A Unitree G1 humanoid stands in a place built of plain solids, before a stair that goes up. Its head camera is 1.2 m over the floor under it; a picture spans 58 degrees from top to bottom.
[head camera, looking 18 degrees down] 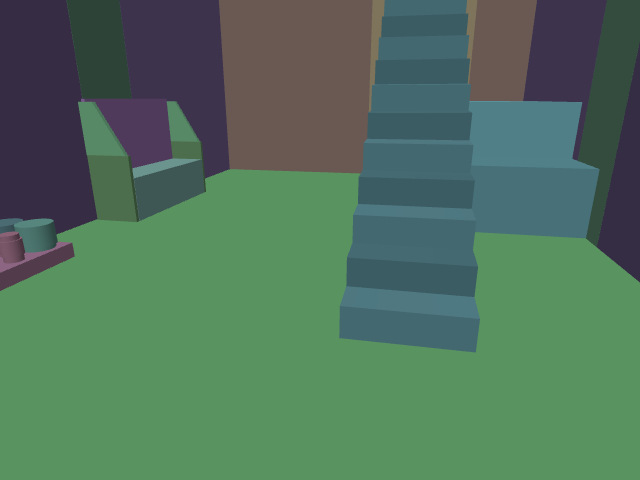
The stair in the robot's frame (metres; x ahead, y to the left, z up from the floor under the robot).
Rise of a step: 0.19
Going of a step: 0.22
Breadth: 0.69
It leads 12 degrees to the right of straight ahead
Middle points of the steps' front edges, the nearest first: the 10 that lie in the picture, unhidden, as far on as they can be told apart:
1.95 -0.44 0.19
2.17 -0.49 0.37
2.39 -0.53 0.56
2.61 -0.58 0.74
2.83 -0.62 0.93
3.05 -0.67 1.11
3.27 -0.71 1.30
3.49 -0.76 1.48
3.71 -0.81 1.67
3.93 -0.85 1.85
